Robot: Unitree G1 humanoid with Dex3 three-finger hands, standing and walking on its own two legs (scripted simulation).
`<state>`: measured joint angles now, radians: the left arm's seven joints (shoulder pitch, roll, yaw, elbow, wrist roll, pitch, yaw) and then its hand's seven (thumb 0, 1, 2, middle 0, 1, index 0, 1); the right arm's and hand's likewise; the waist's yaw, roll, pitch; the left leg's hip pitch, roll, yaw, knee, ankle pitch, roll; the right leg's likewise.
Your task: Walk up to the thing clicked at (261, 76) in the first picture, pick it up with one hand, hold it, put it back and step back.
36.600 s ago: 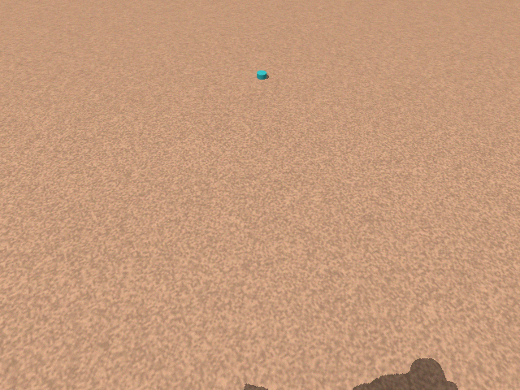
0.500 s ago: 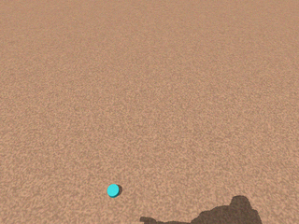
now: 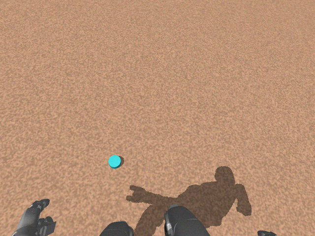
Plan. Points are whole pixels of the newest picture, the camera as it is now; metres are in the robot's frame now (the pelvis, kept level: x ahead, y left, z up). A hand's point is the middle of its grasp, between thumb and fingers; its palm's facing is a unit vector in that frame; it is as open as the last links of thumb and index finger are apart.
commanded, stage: step back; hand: left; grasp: from above
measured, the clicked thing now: (114, 162) +0.51 +0.17 -0.74
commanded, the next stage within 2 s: none
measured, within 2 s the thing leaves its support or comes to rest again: neither
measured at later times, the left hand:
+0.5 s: hand out of the picture +0.00 +0.25 -0.14, palm faces -0.08 -0.91 -0.42, open 7.4 cm
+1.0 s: hand out of the picture -0.14 +0.28 -0.15, palm faces -0.01 -0.94 -0.35, open 7.4 cm
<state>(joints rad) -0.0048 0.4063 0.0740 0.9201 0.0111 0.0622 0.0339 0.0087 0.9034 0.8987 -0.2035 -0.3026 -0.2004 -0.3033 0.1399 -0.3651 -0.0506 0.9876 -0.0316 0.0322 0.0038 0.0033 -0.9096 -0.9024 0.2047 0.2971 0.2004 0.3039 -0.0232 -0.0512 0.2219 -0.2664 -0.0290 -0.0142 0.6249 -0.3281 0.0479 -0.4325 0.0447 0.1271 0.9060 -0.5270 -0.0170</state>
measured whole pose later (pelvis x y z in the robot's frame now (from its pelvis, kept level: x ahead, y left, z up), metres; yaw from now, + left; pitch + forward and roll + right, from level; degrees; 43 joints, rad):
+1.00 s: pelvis -0.26 +0.01 +0.01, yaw -2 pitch -2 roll -2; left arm 0.17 0.40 0.10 0.81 0.02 0.07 0.01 0.01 0.90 0.90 -0.21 -0.30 -0.20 -0.30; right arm 0.16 -0.34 -0.03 0.87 -0.04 0.02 -0.01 0.01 -0.90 -0.90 0.21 0.30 0.21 0.30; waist 0.02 -0.04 0.16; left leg -0.29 0.02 -0.03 0.55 -0.23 0.02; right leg -0.47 0.13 0.17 1.24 -0.47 0.01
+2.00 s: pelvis -0.58 -0.05 +0.00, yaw -4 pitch -3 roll -1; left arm 0.26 0.35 0.06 0.97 0.05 -0.01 0.01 0.01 0.90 0.90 -0.21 -0.30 -0.20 -0.30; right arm 0.13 -0.39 -0.05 0.90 -0.04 0.05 0.00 0.00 -0.91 -0.90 0.21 0.30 0.20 0.30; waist 0.04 0.05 0.08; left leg -0.41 0.02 -0.07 0.81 -0.44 0.01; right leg -0.17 0.03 0.05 0.60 -0.37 -0.01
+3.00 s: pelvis -0.54 -0.02 +0.01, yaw -1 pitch -2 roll +0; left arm 0.11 0.36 0.01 1.08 0.00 -0.02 0.00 0.01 0.90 0.90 -0.20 -0.30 -0.20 -0.30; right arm 0.07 -0.32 -0.01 1.05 -0.01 -0.03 0.00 0.01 -0.91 -0.90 0.21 0.30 0.20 0.30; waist 0.02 -0.01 0.08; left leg -0.21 0.02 0.01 0.49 -0.23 -0.01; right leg -0.11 -0.03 -0.03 0.45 -0.30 0.03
